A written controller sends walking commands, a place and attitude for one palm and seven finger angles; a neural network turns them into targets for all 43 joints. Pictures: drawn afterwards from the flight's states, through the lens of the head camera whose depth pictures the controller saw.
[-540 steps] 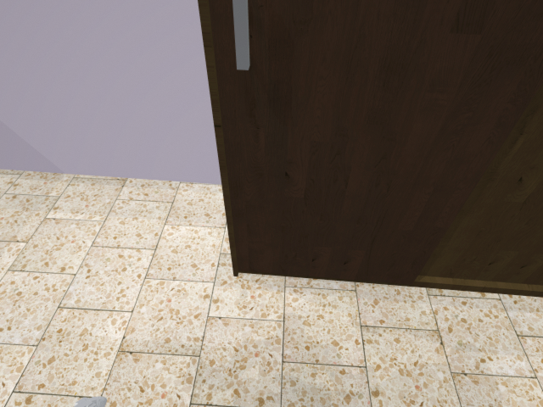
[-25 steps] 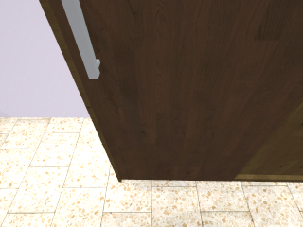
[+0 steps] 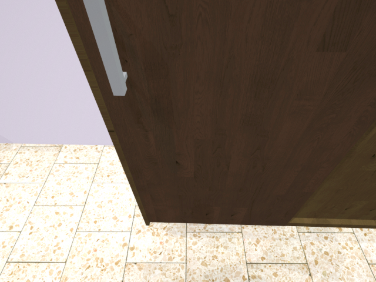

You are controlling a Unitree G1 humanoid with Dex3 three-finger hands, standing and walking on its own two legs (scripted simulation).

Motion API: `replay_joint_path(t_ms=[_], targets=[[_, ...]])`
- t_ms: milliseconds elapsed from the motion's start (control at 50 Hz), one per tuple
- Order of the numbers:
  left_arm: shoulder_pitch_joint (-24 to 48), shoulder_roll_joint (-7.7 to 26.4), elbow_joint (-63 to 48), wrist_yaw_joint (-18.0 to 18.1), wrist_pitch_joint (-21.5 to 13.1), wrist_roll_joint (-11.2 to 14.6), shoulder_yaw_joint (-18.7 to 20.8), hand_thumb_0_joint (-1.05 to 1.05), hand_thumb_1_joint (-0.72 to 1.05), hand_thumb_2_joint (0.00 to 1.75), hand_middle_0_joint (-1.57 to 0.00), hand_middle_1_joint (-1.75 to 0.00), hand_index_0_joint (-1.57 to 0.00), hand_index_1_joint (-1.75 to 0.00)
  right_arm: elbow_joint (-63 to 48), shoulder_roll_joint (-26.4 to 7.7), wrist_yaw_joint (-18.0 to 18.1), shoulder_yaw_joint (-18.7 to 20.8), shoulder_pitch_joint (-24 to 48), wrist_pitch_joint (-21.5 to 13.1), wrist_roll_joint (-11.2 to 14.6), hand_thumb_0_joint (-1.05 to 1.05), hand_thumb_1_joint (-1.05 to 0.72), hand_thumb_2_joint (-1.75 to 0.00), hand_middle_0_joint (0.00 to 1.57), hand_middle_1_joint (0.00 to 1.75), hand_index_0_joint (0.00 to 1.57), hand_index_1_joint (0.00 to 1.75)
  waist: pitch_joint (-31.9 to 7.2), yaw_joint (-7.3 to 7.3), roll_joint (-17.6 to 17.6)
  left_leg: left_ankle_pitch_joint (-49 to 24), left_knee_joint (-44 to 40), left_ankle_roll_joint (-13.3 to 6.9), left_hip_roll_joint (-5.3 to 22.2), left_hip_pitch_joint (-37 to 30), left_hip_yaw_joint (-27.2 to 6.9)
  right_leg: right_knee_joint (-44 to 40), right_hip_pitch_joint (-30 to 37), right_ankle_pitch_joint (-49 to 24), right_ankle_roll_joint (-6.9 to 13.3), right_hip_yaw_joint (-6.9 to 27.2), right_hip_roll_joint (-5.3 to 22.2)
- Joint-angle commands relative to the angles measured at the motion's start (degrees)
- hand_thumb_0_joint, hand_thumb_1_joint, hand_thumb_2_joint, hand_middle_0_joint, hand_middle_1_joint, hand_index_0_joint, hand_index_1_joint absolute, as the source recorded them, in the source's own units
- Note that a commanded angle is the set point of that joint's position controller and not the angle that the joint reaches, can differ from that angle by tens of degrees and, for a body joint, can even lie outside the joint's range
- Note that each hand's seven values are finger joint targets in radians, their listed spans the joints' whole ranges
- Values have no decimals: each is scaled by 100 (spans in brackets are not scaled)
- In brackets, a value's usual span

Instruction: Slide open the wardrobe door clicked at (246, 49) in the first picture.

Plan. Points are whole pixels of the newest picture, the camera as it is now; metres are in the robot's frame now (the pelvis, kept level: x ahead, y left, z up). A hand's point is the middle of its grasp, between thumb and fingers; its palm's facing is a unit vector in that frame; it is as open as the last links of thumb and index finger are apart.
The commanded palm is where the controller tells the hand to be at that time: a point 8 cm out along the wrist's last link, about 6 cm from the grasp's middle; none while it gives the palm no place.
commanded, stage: raise the hand with hooked fingers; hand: left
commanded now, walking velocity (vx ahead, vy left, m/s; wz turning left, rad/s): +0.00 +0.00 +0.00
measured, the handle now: (111, 43) +0.48 +0.18 +0.27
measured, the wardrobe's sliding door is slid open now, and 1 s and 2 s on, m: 0.00 0.00 0.00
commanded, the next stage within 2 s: none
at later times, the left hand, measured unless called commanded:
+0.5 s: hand (80, 270) +0.14 +0.22 +0.00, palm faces +0.12 -0.99 +0.01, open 8.6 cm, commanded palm +0.13 +0.27 +0.03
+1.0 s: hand (33, 204) +0.22 +0.28 +0.12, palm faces +0.10 -0.99 -0.09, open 11.7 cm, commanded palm +0.18 +0.32 +0.13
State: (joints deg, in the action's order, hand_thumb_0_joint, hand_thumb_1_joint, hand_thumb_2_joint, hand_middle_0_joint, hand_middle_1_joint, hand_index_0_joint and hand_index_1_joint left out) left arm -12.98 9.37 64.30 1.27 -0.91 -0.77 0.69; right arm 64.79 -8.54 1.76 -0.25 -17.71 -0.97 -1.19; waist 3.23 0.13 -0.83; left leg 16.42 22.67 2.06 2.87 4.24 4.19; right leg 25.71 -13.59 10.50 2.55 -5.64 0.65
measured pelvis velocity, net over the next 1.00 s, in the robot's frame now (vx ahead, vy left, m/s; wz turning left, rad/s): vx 0.00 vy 0.05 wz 0.04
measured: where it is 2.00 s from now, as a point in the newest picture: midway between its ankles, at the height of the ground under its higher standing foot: outside the picture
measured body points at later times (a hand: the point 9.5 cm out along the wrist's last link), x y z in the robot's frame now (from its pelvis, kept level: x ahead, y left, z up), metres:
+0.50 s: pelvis -0.02 +0.02 -0.04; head -0.01 +0.04 +0.41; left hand +0.13 +0.27 +0.00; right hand +0.23 -0.22 -0.04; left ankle -0.05 +0.14 -0.74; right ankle +0.04 -0.09 -0.74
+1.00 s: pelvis +0.00 +0.05 -0.01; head -0.01 +0.04 +0.43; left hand +0.20 +0.33 +0.12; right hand +0.17 -0.17 -0.09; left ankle -0.05 +0.14 -0.74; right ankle +0.04 -0.09 -0.74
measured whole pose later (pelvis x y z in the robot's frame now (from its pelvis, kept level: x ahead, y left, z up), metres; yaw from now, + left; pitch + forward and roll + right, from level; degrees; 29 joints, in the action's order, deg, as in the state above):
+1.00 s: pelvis +0.00 +0.05 -0.01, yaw +2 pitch +0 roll -1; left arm -15.8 17.5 -12.3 -16.1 -0.7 17.6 17.5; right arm 36.4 -14.4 4.0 -4.3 -17.7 -19.2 2.4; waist -2.3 2.6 -2.3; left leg 23.5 36.5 -1.8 0.4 12.9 2.8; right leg 33.6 -18.9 14.2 -1.4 -5.9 3.9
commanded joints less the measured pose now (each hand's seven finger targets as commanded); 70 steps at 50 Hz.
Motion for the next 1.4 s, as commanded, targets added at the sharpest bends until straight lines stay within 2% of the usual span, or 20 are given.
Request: replay_joint_path(t_ms=[0,20,40,60,80,100,120,140,160,220,260,280,380,460,520,600,680,780,1020,1380], targets=[[-224,711,-229,48,-103,15,98,0,90,90,-20,-30,-20,-30,-82,-504,19,82,-492,-79,20,0,-90,-90,20,30,20,30,146,15,156,-457,-483,-278,340,721,-301,-571,430,-326,60,807,655],[-234,705,-219,47,-103,20,97,0,90,90,-20,-30,-20,-30,-81,-515,22,83,-481,-78,22,0,-90,-90,20,30,20,30,132,4,156,-431,-488,-279,354,697,-295,-576,399,-285,63,820,653],[-1035,690,51,284,-183,11,76,0,90,90,-20,-30,-20,-30,-425,-703,-42,148,235,-143,72,0,-90,-90,20,30,20,30,-296,308,111,-509,796,-124,438,970,49,-139,727,-3142,-140,1065,1006],[3581,2044,-8676,187,-1516,1234,785,0,88,89,-20,-32,-20,-32,-2552,-1656,242,193,426,-1081,393,0,-90,-90,20,30,20,30,-2938,-372,-982,-1051,-43,-304,-342,-35,-268,23,1483,-1865,-44,1030,500],[2385,2526,-8528,566,-1450,938,1265,0,85,88,-20,-33,-20,-33,-2355,-1101,402,31,806,-1563,386,0,-90,-90,20,30,20,30,-2353,-5,-1595,-978,21,-279,-301,-119,24,226,1215,-789,16,983,242],[-514,463,-7129,532,-701,904,78,0,83,87,-21,-34,-21,-34,-2591,-898,373,84,802,-1809,336,0,-90,-90,20,30,20,30,-1618,80,-1174,-957,-237,-252,-260,664,-222,256,880,-203,34,437,163],[-721,80,-6461,502,-502,1101,69,0,81,86,-21,-36,-21,-36,-2358,-987,385,71,708,-1874,466,0,-90,-90,20,30,20,30,-752,-61,-133,-607,-51,-236,-211,981,-291,35,274,99,-130,251,150],[-122,241,-6896,384,-805,1185,124,0,78,85,-21,-37,-21,-37,-2682,-1200,349,186,772,-1996,427,0,-90,-90,20,30,20,30,-37,-259,590,-116,144,-299,-235,1354,-431,-98,-345,762,-255,256,172],[-311,453,-6688,235,-1183,1179,472,0,76,84,-21,-39,-21,-39,-2750,-1253,313,331,654,-2092,325,0,-90,-90,20,30,20,30,-124,-229,1133,212,429,-317,-281,1613,-358,-114,-690,1415,-306,270,174],[-1962,96,-5764,-688,-2373,1401,621,0,69,81,-22,-43,-22,-43,-3280,-1208,30,431,868,-2133,215,0,-90,-90,20,30,20,30,-148,183,1667,496,1193,-153,-354,2725,-207,533,-1003,2064,-244,444,196],[-2319,256,-5731,-1488,-3174,1565,833,0,64,79,-22,-47,-22,-47,-3711,-1363,-181,530,1071,-1980,175,0,-90,-90,20,30,20,30,-383,189,1407,550,1728,-113,-440,3095,-146,868,-980,1879,-152,619,232],[-2652,671,-5497,-1734,-3181,1552,1320,0,62,78,-22,-48,-22,-48,-3906,-1419,-250,617,1083,-1866,237,0,-90,-90,20,30,20,30,-510,346,811,454,1848,-143,-475,3041,-72,967,-875,1638,-54,729,288],[-1579,871,-7661,-1706,-2237,1900,1375,0,50,73,-23,-55,-23,-55,-4697,-1280,-17,450,1202,-1500,385,0,-90,-90,20,30,20,30,-1096,318,404,443,1846,-289,-522,3127,-53,1098,-918,1604,-170,746,225],[-405,904,-9174,-1093,-2549,1494,1074,0,41,69,-24,-62,-24,-62,-4628,-1166,92,320,648,-1599,271,0,-90,-90,20,30,20,30,-1416,-33,-543,-116,1865,-314,-342,2438,-315,1498,-1112,543,-146,392,60],[21,813,-9202,-1184,-2701,1354,635,0,34,66,-24,-66,-24,-66,-4365,-1228,144,194,473,-1744,256,0,-90,-90,20,30,20,30,-1337,-285,-617,-230,1840,-316,-245,2117,-523,1568,-1314,311,-136,218,-10],[106,1159,-8633,-1600,-2083,1424,859,0,25,62,-25,-72,-25,-72,-4167,-1292,237,86,635,-1920,361,0,-90,-90,20,30,20,30,-1241,-167,-577,-107,1508,-282,-220,2099,-653,1306,-914,394,-126,147,9],[-359,1358,-8138,-1715,-1012,1659,1516,0,15,58,-25,-78,-25,-78,-4147,-1219,282,-2,948,-2006,404,0,-90,-90,20,30,20,30,-1307,247,-233,-521,1072,-209,-212,2104,-701,1104,-174,28,-118,7,17],[-207,1521,-8660,-1623,-552,1967,2056,0,4,53,-26,-86,-26,-86,-4095,-1153,230,-108,1042,-2112,355,0,-90,-90,20,30,20,30,-1248,411,32,-1155,772,-120,-191,1860,-660,913,219,-485,-132,-90,-13],[1396,2092,-9004,-1840,14,1987,2372,0,-24,41,-28,-103,-28,-103,-3826,-1281,379,-134,975,-2271,455,0,-90,-90,20,30,20,30,-1055,367,-543,-1294,247,-120,-200,934,-614,304,530,-540,-139,-35,-1],[3764,3267,-8021,-2395,1624,2067,3153,0,-50,30,-30,-120,-30,-120,-3882,-1252,369,-348,1550,-1575,617,0,-90,-90,20,30,20,30,-1126,441,-413,-1592,-145,-276,-291,275,-510,-298,1103,-1128,-126,118,-7]])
